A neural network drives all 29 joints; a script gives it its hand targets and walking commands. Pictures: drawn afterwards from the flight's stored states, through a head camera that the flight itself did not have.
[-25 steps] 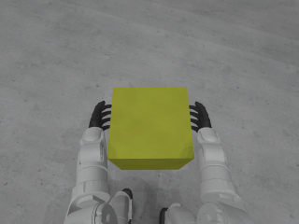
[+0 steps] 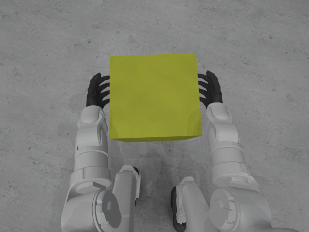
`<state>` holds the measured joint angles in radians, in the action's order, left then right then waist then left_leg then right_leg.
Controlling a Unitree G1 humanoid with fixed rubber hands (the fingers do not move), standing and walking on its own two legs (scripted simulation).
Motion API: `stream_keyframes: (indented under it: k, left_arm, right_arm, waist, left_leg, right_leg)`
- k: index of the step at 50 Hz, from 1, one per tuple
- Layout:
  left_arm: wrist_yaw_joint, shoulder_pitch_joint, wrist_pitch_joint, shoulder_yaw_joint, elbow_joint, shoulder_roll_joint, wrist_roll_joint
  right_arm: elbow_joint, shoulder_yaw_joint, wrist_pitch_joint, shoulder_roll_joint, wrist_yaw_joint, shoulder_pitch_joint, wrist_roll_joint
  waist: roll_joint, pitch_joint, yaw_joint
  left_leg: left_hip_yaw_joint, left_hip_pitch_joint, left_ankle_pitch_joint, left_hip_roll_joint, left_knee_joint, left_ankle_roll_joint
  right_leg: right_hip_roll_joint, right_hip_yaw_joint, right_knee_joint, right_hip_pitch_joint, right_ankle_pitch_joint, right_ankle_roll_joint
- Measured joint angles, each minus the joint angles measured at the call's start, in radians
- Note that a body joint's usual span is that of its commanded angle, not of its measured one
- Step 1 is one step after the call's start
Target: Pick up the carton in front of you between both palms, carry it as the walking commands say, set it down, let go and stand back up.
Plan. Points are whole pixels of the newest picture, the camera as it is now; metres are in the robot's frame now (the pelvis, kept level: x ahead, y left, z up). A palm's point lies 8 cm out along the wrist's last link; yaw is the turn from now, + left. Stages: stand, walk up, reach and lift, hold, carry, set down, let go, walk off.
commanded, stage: set down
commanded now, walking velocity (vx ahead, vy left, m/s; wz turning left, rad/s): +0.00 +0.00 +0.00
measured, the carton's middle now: (154, 106) +0.45 +0.05 -0.16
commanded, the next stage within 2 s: none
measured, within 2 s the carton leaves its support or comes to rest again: rests again in 1.92 s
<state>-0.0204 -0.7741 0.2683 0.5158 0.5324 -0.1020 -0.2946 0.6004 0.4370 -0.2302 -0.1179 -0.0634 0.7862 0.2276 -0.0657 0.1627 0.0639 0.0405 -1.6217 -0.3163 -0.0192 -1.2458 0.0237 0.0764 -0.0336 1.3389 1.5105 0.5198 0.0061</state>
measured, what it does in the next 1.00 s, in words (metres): lowers itself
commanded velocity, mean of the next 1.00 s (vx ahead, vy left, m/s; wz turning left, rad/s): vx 0.00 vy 0.00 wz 0.00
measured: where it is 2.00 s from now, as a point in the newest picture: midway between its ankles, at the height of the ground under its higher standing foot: (154, 206)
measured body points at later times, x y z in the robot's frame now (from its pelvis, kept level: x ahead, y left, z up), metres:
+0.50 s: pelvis -0.03 +0.01 -0.13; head +0.27 +0.04 +0.20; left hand +0.44 +0.22 -0.25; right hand +0.51 -0.08 -0.24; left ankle +0.11 +0.13 -0.58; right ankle +0.03 -0.12 -0.58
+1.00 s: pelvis -0.04 -0.01 -0.21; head +0.33 +0.00 +0.04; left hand +0.47 +0.24 -0.36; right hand +0.54 -0.05 -0.39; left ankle +0.11 +0.13 -0.58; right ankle +0.03 -0.12 -0.58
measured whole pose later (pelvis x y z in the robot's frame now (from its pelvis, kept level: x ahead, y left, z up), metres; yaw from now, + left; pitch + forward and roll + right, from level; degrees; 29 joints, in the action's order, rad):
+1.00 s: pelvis -0.04 -0.01 -0.21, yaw +1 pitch +46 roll +2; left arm 0.05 -1.30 0.27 0.56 0.78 0.11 -0.11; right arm 1.02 0.14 -0.24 0.23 -0.12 1.45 0.11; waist -0.02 -0.16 0.18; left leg 0.05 -2.35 -0.40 -0.01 -1.94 0.07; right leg 0.11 -0.02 2.11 2.24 0.68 0.00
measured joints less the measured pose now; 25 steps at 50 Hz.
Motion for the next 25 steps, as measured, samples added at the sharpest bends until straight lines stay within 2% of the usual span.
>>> stream_keyframes:
  k: [16,25]
  left_arm:
    - [0.083,-0.143,0.048,-0.016,-0.015,0.031,0.055]
    - [0.103,-0.239,0.054,0.010,0.015,0.048,0.059]
  right_arm:
    - [0.129,-0.030,-0.031,0.127,0.020,0.245,-0.036]
    - [0.210,-0.057,-0.040,0.191,0.023,0.379,-0.037]
  waist:
    - [-0.004,-0.016,0.002]
    - [-0.004,-0.070,0.018]
  left_leg:
    - [0.009,-0.380,-0.044,0.014,-0.310,-0.004]
    - [0.003,-0.517,-0.050,0.012,-0.429,-0.002]
  right_leg:
    - [0.003,0.012,0.318,0.362,0.073,0.017]
    - [0.012,0.007,0.454,0.503,0.091,0.022]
